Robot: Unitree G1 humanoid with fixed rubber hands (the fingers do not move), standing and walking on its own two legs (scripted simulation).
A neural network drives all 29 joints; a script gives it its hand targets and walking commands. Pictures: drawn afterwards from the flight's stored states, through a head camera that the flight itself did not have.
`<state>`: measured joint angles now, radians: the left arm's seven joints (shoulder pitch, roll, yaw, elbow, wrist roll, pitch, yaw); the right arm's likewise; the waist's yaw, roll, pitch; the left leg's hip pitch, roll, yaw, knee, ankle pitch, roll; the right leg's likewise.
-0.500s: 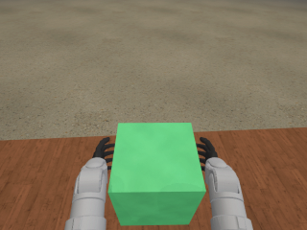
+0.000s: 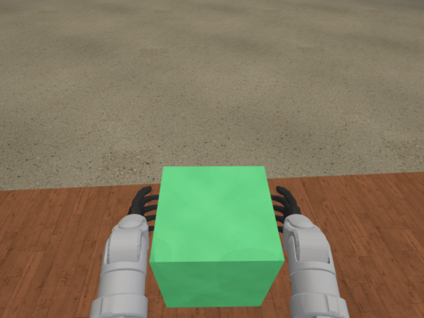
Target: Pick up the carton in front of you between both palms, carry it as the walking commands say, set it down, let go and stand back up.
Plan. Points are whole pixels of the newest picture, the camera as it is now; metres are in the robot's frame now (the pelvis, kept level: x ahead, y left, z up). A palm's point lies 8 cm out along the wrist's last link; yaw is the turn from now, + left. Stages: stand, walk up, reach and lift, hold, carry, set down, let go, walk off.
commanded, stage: hold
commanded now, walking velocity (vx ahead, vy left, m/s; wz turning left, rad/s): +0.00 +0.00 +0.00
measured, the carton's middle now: (213, 239) +0.30 +0.00 -0.02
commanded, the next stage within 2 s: carry in 0.44 s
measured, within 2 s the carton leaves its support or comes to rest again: neither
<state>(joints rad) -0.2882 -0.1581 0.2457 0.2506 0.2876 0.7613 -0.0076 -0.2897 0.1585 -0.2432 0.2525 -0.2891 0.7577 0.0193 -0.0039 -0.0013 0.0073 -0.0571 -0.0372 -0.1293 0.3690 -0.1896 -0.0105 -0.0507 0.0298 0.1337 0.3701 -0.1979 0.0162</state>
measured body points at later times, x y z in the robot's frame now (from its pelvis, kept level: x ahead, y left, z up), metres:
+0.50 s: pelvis +0.01 +0.00 +0.00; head -0.04 +0.00 +0.45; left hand +0.30 +0.15 +0.04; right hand +0.30 -0.15 +0.04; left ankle +0.02 +0.13 -0.74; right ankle +0.01 -0.13 -0.74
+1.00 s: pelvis +0.17 -0.02 -0.01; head +0.17 -0.02 +0.44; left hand +0.45 +0.13 +0.07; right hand +0.44 -0.18 +0.06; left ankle +0.05 +0.10 -0.75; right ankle +0.18 -0.11 -0.73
